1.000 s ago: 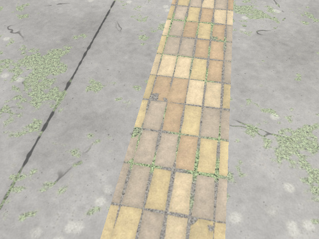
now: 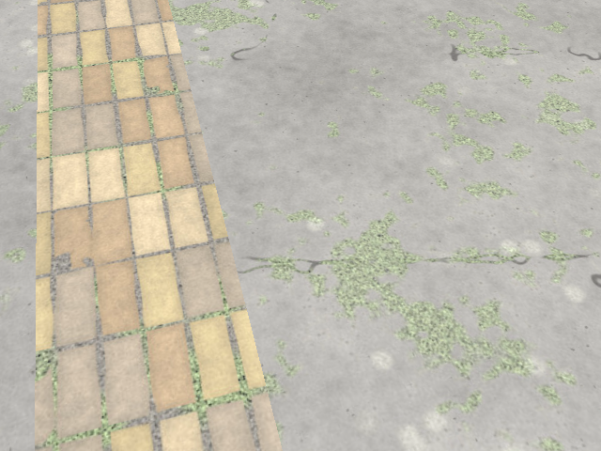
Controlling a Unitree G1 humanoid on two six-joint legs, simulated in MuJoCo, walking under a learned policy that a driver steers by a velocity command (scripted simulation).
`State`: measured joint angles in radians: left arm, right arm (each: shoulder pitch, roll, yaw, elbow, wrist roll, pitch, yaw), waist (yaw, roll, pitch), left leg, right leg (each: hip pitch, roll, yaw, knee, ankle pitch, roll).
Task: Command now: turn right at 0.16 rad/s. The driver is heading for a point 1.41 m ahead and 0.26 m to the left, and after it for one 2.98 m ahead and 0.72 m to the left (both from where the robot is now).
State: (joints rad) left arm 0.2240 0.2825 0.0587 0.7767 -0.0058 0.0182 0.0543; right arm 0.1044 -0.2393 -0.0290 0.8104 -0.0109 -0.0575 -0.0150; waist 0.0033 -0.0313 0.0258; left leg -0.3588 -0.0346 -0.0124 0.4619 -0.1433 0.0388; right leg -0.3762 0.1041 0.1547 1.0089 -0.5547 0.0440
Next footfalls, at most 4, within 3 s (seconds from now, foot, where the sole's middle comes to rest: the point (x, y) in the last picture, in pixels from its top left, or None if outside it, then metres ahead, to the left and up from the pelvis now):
0.20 right None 0.03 -0.14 -0.77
1.46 right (349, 422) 0.53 -0.10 -0.77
1.98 left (238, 437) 0.49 0.14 -0.77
2.46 right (337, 396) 0.58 -0.08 -0.77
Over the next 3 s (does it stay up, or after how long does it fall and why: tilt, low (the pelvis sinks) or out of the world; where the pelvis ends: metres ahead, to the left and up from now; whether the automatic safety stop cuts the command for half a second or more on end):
stays up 0.50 0.02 0.00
